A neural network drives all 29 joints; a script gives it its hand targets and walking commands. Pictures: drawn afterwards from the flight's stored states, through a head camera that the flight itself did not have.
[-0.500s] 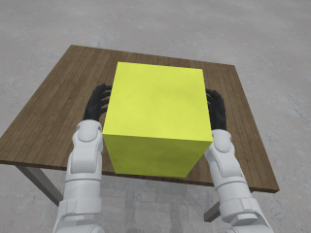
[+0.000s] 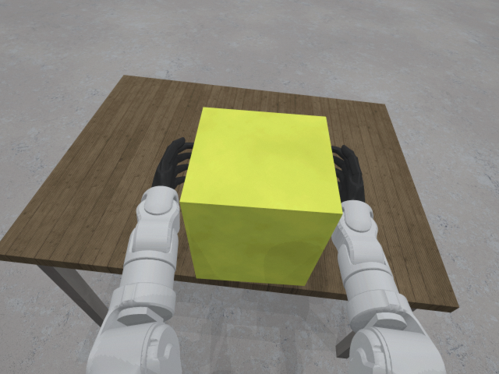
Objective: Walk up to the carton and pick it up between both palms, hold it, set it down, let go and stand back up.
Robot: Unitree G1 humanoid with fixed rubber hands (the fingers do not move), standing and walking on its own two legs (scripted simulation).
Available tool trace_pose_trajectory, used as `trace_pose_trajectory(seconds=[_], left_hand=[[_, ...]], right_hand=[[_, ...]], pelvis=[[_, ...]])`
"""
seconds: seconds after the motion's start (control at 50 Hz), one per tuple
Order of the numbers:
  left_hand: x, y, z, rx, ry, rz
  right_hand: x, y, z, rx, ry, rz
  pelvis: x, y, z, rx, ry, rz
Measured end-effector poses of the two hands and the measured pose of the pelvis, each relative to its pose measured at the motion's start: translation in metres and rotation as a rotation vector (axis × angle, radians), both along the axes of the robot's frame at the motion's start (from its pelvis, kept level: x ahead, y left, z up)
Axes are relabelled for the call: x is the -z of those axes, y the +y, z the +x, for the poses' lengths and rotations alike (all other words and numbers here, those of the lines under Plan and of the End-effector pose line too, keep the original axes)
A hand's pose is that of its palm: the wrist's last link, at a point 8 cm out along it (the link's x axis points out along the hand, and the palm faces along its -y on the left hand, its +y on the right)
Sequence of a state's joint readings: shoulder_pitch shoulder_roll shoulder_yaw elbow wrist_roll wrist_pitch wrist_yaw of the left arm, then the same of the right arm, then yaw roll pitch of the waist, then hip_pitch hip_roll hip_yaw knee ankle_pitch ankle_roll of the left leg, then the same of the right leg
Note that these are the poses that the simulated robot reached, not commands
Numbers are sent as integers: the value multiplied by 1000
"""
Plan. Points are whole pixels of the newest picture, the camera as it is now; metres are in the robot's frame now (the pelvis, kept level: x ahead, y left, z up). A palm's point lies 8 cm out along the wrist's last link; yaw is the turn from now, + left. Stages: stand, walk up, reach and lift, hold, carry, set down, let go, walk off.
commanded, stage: set down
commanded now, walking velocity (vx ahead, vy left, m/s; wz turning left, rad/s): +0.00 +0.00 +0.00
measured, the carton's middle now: (257, 202) +0.40 -0.01 +0.04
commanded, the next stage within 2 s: none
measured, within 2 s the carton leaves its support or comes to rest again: rests again in 0.84 s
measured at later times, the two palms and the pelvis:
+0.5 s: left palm (174, 189) +0.41 +0.14 +0.07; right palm (345, 198) +0.40 -0.16 +0.07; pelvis +0.01 +0.00 +0.00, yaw +0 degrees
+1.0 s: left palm (179, 189) +0.43 +0.13 +0.04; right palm (341, 199) +0.41 -0.17 +0.05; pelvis +0.02 +0.00 +0.00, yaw -1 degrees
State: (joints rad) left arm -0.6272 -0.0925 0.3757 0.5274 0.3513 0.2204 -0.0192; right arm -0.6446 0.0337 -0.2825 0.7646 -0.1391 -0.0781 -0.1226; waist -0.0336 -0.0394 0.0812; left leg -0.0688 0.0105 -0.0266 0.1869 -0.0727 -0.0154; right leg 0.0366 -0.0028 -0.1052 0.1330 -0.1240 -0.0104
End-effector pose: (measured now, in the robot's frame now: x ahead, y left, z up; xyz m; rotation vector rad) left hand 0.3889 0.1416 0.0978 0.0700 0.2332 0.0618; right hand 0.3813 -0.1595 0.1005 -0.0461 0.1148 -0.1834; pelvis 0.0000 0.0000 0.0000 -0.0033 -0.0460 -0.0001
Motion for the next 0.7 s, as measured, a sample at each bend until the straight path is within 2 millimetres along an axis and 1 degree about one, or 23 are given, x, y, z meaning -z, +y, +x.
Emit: trace_pose_trajectory(seconds=[0.26,0.5,0.7], left_hand=[[13,-1,14,-9,5,-11],[32,-5,20,7,45,-21],[37,-5,32,5,33,-29]], right_hand=[[11,-1,17,-8,6,-7],[29,-5,17,7,48,-20],[26,-5,30,3,46,-48]], pelvis=[[0,-4,7,-10,81,0],[0,-3,6,-9,139,-1],[0,-4,7,8,201,1]])
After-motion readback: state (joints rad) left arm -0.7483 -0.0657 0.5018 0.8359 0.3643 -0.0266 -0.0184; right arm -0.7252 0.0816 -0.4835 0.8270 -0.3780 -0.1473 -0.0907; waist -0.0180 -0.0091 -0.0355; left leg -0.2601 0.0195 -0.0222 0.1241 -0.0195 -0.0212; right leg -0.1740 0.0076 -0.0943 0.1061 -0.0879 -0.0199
